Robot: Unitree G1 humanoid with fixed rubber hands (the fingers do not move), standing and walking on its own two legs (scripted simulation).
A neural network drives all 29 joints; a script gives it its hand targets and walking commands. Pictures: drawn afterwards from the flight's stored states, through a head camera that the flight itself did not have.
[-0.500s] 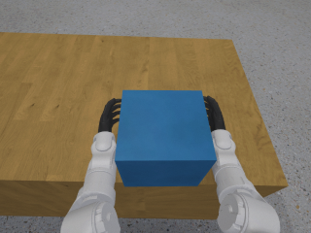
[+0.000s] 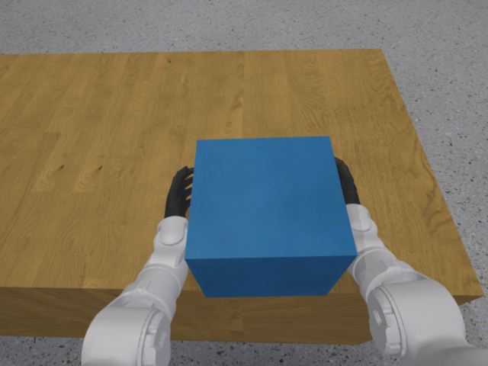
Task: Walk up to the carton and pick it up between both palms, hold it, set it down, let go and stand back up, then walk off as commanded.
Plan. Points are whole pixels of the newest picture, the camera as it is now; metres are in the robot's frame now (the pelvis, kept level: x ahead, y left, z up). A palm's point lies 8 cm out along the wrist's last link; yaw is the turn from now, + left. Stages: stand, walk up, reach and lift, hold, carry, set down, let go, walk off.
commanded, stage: set down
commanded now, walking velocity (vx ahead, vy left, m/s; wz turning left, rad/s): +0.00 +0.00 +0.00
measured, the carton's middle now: (264, 221) +0.34 +0.02 +0.04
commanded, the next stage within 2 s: none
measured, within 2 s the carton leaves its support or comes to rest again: neither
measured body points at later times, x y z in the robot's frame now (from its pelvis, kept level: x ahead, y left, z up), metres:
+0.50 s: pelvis -0.03 -0.02 -0.01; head +0.02 -0.02 +0.44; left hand +0.37 +0.21 +0.06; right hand +0.43 -0.17 +0.07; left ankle -0.03 +0.11 -0.73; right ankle +0.01 -0.13 -0.73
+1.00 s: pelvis -0.02 -0.02 +0.01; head +0.00 -0.01 +0.46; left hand +0.35 +0.22 +0.12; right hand +0.41 -0.20 +0.13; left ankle -0.03 +0.11 -0.73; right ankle +0.01 -0.13 -0.73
